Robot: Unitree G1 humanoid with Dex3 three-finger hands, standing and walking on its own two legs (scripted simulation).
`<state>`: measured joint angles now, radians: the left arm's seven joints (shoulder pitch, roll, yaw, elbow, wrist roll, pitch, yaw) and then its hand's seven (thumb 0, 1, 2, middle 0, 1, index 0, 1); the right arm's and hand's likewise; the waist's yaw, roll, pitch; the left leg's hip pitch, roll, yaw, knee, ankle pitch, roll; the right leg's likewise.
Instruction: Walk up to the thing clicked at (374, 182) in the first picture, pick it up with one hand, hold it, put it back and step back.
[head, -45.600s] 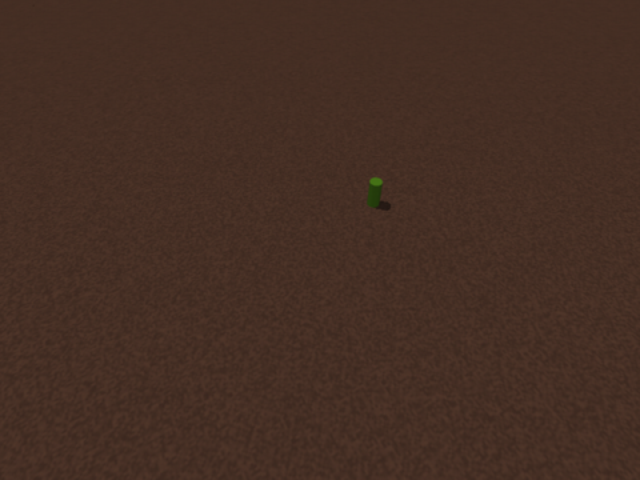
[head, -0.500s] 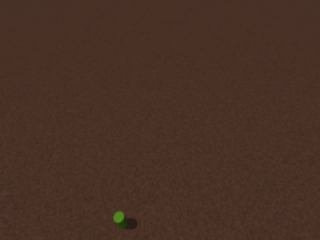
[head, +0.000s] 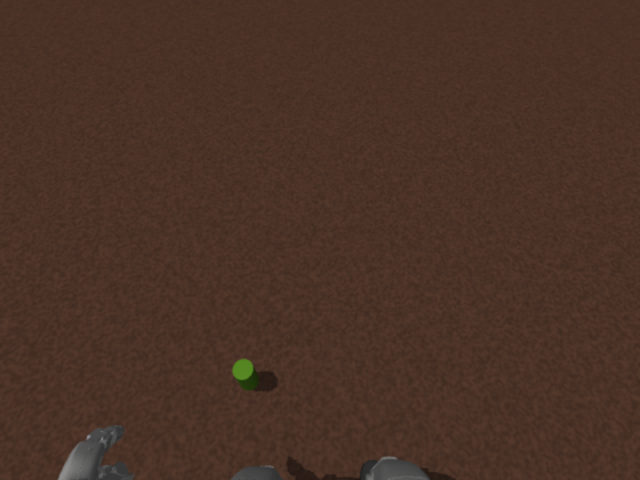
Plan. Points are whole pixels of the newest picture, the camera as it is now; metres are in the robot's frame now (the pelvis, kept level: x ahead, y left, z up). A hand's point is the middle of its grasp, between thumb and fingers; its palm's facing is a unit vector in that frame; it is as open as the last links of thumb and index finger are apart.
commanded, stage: step back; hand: left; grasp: from the side
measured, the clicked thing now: (246, 375) +0.40 +0.21 -0.70
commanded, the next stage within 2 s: none
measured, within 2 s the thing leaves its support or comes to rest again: neither
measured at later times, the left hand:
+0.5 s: hand out of the picture +0.03 +0.28 -0.15, palm faces -0.10 -0.91 -0.41, open 7.4 cm
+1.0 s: hand out of the picture -0.10 +0.32 -0.16, palm faces -0.05 -0.94 -0.34, open 7.4 cm
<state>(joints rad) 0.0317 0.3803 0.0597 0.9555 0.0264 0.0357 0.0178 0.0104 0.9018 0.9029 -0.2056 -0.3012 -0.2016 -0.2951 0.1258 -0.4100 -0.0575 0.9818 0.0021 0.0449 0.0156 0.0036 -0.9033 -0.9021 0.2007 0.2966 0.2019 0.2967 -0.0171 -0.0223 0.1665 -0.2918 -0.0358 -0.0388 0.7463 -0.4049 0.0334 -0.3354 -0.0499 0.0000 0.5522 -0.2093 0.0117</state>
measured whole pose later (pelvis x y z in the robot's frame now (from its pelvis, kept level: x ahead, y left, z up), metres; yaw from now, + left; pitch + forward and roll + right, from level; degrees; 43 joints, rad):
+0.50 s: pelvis -0.09 +0.03 -0.01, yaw -4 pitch -3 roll -2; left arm 0.12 0.35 0.07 0.87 0.03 0.03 0.01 0.01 0.91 0.90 -0.20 -0.30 -0.20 -0.29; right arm 0.10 -0.38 -0.05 0.87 0.00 0.05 -0.01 0.01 -0.90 -0.90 0.20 0.30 0.21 0.30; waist -0.02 0.07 0.22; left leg -0.37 0.03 0.00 0.73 -0.30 0.03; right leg -0.22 0.08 0.04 0.64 -0.36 -0.01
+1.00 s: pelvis -0.22 +0.05 +0.01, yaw -4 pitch -2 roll -2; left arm 0.17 0.41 0.09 0.80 0.01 0.08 0.01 0.01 0.90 0.90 -0.20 -0.30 -0.20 -0.29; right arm 0.16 -0.34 -0.04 0.86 -0.03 0.02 -0.01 0.01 -0.90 -0.90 0.21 0.30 0.21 0.30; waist 0.02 -0.05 0.17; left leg -0.28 0.01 -0.03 0.54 -0.24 0.02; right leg -0.47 0.14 0.19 1.23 -0.46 0.00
